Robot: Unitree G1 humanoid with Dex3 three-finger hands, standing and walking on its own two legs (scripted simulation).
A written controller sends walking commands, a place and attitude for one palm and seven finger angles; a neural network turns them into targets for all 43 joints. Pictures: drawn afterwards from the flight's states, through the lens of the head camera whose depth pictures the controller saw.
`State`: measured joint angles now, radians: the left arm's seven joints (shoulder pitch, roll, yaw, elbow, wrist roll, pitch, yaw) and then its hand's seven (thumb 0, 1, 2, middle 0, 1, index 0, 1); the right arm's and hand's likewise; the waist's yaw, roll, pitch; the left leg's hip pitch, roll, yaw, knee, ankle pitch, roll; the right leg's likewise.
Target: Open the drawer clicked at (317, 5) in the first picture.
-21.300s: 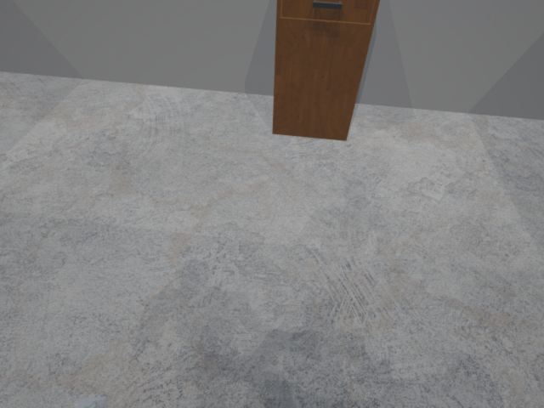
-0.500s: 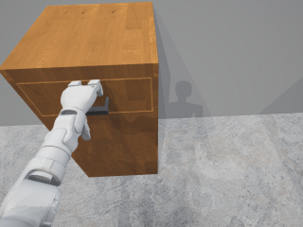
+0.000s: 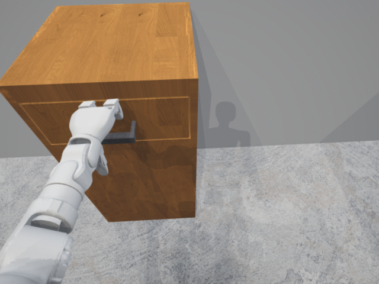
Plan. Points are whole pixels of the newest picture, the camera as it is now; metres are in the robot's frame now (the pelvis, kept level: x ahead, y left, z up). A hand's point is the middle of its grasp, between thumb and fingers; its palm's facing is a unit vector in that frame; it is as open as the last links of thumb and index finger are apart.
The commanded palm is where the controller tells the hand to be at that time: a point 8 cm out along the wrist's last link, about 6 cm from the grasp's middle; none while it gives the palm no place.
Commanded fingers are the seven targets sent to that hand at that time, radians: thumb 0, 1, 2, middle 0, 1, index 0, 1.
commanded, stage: re-aim the fingers above the handle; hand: left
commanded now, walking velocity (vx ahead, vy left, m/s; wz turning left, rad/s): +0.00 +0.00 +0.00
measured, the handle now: (111, 132) +0.49 +0.22 +0.01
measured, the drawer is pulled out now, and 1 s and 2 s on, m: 0.00 0.00 0.00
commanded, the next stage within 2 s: lower the fingers behind the handle in 0.44 s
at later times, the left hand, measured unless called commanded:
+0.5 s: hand (104, 135) +0.43 +0.21 +0.06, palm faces -0.04 -0.04 -1.00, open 13.8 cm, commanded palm +0.41 +0.20 +0.13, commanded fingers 0.00 -0.50 0.30 -0.30 -1.20 -0.30 -1.20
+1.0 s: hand (111, 143) +0.44 +0.20 +0.03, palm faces -0.05 -0.04 -1.00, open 13.8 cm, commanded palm +0.42 +0.20 +0.09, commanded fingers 0.00 -0.50 0.30 -0.30 -1.20 -0.30 -1.20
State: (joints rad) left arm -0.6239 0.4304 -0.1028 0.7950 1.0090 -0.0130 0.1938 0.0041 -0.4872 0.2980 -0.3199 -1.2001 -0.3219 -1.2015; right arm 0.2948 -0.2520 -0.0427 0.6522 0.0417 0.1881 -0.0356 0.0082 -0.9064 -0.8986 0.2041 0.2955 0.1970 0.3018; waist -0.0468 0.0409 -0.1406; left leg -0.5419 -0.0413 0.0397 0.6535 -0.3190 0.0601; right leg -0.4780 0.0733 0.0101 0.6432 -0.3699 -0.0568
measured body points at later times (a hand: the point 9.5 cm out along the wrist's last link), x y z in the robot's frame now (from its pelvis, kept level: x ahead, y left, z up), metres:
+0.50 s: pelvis -0.01 +0.00 +0.00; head +0.03 -0.01 +0.45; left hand +0.43 +0.21 +0.12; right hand +0.07 -0.26 -0.13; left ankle +0.00 +0.08 -0.72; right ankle -0.04 -0.09 -0.72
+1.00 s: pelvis +0.00 -0.01 -0.01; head +0.05 -0.02 +0.44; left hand +0.43 +0.20 +0.08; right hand +0.06 -0.27 -0.14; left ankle +0.00 +0.08 -0.72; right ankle -0.04 -0.09 -0.72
